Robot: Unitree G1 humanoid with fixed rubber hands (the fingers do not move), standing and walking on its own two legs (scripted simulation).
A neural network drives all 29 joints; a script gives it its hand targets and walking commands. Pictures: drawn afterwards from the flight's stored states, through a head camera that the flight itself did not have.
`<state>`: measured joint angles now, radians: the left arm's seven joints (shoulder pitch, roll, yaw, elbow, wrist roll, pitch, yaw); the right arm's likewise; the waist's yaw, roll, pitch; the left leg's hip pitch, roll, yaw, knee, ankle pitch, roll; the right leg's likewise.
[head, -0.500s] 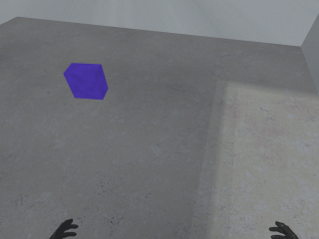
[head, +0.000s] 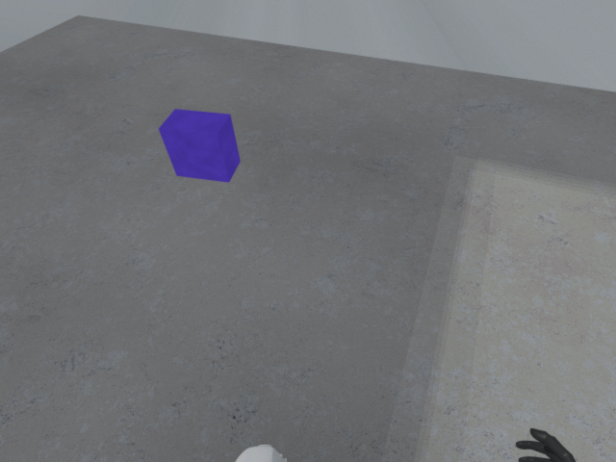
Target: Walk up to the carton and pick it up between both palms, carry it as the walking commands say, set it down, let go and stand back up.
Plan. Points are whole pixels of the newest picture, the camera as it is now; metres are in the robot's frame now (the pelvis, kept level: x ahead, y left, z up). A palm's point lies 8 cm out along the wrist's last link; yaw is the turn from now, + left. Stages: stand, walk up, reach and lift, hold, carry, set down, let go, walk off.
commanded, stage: walk up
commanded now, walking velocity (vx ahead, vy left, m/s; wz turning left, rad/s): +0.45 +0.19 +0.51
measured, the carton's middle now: (202, 146) +1.61 +0.64 -0.64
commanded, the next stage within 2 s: none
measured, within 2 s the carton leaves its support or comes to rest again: neither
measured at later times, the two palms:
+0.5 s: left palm (118, 343) +0.32 +0.37 -0.11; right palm (440, 450) +0.18 -0.15 -0.12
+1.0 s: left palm (118, 376) +0.26 +0.34 -0.11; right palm (337, 199) +0.68 -0.01 -0.12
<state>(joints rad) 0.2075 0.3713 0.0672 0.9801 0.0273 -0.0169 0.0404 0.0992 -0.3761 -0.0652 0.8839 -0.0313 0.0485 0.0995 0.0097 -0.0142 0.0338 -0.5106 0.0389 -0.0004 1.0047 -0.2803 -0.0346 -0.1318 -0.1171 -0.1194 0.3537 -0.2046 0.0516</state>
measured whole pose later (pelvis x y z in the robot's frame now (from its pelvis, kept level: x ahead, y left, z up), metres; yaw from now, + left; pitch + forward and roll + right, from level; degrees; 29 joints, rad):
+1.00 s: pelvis +0.45 +0.15 +0.00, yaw +17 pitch +0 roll +2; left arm 0.53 0.20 0.05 1.05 0.03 -0.08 0.01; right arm 0.02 -0.25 -0.05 0.90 -0.02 0.02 0.08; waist 0.11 0.03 0.06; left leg -0.63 0.10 0.05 0.86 -0.07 -0.05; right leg -0.04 -0.10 -0.14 0.32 -0.28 0.03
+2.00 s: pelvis +0.90 +0.32 +0.00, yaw +17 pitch +0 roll +2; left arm 0.48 0.19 0.05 1.07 0.03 -0.08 0.01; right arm 0.09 -0.26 -0.04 0.96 -0.02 0.01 0.07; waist 0.09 0.03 0.05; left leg -0.59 0.11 0.06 0.80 -0.10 -0.05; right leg -0.07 -0.11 -0.12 0.31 -0.25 0.04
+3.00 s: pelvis +1.18 +0.44 +0.00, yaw +18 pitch -1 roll +1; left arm 0.33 0.19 0.05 1.07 0.03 -0.03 0.02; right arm 0.14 -0.24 -0.03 1.03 -0.02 0.03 0.00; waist 0.04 0.03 0.07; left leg -0.41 0.06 0.03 0.72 -0.28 -0.04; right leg -0.18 -0.11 -0.12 0.42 -0.22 0.03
